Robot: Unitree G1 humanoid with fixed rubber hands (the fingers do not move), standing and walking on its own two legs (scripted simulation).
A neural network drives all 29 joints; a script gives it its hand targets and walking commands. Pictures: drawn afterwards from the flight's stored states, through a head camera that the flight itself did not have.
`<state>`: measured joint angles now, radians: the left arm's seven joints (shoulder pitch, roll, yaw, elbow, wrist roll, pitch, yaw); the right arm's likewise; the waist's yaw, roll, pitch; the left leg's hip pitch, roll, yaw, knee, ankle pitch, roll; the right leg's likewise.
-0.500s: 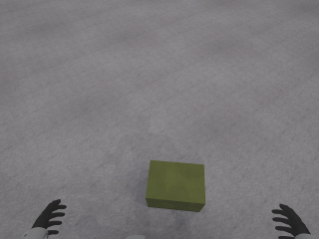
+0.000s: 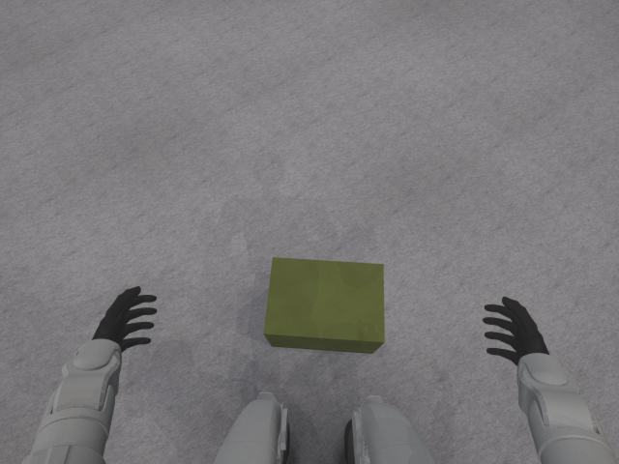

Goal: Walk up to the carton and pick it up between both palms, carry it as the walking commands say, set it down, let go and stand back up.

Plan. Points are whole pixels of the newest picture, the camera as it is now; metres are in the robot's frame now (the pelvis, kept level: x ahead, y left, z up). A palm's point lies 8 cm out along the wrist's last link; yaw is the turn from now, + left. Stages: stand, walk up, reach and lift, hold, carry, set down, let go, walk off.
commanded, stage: reach and lift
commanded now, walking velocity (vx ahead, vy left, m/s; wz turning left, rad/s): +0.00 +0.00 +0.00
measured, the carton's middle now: (324, 307) +0.44 -0.01 -0.62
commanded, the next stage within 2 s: none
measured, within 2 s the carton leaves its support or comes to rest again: neither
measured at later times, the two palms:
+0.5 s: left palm (165, 265) +0.38 +0.26 -0.13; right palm (493, 291) +0.34 -0.26 -0.13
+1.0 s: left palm (196, 227) +0.47 +0.23 -0.18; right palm (464, 250) +0.43 -0.25 -0.18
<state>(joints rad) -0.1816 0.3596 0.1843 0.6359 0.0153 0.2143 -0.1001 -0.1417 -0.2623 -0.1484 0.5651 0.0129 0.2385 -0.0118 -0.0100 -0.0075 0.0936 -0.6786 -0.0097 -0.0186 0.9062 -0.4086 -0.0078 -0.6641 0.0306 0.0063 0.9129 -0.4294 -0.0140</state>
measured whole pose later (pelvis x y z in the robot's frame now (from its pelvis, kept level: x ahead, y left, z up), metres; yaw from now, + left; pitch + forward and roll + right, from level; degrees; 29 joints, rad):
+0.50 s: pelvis -0.06 +0.02 -0.05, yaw -1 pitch +28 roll -2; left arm -0.84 0.41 0.21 0.83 -0.05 0.25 -0.07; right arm -0.77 -0.35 -0.25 0.78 0.09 0.23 0.04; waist -0.04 0.02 0.09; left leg -1.24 -0.01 -0.02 1.09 -0.33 0.01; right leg -1.21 0.03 0.00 1.07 -0.34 0.01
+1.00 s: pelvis -0.05 +0.02 -0.08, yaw -1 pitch +47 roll -2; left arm -1.12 0.38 0.27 0.92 -0.02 0.18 -0.08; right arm -1.00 -0.34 -0.40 0.86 0.04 0.15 0.07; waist -0.04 0.02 -0.11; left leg -1.63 -0.02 -0.02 1.14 -0.33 0.02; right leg -1.60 0.02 -0.01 1.12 -0.35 0.01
